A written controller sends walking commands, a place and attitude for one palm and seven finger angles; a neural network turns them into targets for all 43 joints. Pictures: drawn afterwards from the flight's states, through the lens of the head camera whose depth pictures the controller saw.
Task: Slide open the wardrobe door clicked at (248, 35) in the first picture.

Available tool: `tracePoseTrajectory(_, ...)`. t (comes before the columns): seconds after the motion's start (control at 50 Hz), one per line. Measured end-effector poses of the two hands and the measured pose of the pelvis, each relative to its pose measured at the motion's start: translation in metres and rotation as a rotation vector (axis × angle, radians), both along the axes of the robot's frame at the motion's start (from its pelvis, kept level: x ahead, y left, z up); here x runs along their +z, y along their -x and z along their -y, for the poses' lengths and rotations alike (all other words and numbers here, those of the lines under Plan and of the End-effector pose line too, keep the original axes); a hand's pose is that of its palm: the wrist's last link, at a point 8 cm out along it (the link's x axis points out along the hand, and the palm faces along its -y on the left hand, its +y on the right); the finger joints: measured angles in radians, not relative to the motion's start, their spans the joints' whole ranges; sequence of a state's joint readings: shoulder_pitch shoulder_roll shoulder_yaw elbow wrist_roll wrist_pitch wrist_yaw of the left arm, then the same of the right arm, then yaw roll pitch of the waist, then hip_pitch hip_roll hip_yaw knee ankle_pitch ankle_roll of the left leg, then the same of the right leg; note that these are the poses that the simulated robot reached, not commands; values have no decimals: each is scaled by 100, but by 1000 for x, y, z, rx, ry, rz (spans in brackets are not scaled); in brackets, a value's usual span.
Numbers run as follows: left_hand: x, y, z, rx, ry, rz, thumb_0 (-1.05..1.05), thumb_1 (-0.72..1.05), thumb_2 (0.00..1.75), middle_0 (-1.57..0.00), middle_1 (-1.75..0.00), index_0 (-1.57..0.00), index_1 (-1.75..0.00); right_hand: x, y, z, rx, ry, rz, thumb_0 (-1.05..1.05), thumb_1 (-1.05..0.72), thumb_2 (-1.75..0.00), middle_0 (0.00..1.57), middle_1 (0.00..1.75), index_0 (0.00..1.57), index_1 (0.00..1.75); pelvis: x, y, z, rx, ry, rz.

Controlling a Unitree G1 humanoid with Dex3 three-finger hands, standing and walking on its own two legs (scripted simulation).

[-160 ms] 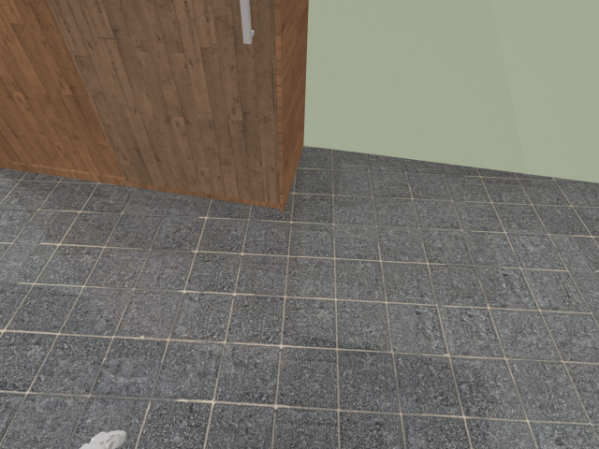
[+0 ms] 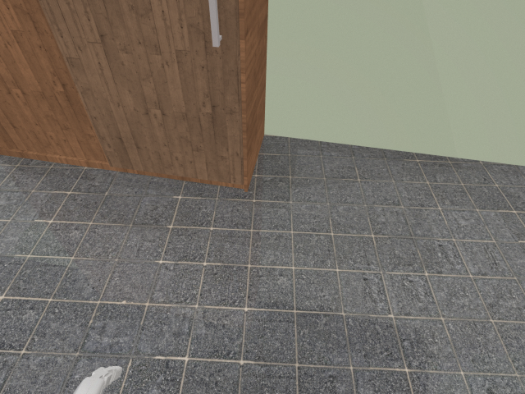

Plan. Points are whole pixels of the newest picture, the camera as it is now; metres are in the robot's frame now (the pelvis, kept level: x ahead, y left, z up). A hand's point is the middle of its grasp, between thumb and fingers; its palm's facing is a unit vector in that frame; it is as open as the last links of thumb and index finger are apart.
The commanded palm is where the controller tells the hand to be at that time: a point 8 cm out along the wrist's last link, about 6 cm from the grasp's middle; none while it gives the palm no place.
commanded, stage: stand and wait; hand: right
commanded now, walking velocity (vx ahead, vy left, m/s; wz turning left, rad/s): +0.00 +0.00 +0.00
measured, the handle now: out of the picture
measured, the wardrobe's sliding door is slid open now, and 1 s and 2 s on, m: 0.00 0.00 0.00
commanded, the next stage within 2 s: look at it before walking up in 0.66 s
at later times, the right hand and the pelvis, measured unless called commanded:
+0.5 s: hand out of the picture +0.05 -0.24 -0.15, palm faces -0.03 +0.94 -0.34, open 7.4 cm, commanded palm none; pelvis -0.01 +0.01 +0.00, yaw +0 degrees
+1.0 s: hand out of the picture +0.06 -0.23 -0.15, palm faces -0.04 +0.94 -0.33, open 7.4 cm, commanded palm none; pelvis -0.01 +0.02 +0.01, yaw +0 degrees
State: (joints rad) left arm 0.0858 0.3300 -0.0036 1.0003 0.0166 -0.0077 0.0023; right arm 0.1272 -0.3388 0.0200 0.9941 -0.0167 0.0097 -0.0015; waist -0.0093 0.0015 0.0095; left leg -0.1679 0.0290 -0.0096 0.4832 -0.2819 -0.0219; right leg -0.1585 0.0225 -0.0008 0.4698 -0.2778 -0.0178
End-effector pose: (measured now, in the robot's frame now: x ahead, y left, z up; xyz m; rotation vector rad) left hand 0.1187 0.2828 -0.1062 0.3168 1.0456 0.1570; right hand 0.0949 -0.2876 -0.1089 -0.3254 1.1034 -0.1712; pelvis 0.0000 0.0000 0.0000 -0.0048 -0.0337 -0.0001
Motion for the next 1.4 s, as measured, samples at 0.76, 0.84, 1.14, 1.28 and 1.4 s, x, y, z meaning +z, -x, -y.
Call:
tracePoseTrajectory(0.76, -10, 70, -25, 64, -3, -169, 1, 90, 90, -20, -30, -21, -30, -3, 42, -12, -24, 2, -95, 1, -91, -90, 20, 30, 20, 30, 6, 17, -17, 2, -1, 4)
tracePoseTrajectory(0.84, -9, 67, -25, 61, -1, -161, 1, 90, 90, -20, -30, -21, -30, -3, 39, -14, -20, -1, -90, 1, -91, -90, 20, 30, 20, 30, 6, 16, -17, 3, -1, 2)
tracePoseTrajectory(1.14, -6, 56, -25, 56, -9, -147, 1, 90, 90, -20, -30, -21, -30, -4, 39, -14, -25, -5, -101, 1, -91, -90, 20, 30, 20, 30, 7, 12, -17, 4, -1, 1)
tracePoseTrajectory(1.28, -5, 53, -25, 52, -12, -146, 1, 90, 90, -20, -30, -21, -30, -4, 40, -12, -31, -2, -102, 1, -91, -90, 20, 30, 20, 30, 7, 11, -17, 1, -2, 4)
tracePoseTrajectory(1.4, -5, 51, -25, 50, -12, -143, 1, 90, 90, -20, -30, -21, -30, -3, 41, -11, -34, -1, -102, 1, -91, -90, 20, 30, 20, 30, 7, 11, -17, 0, -3, 5)
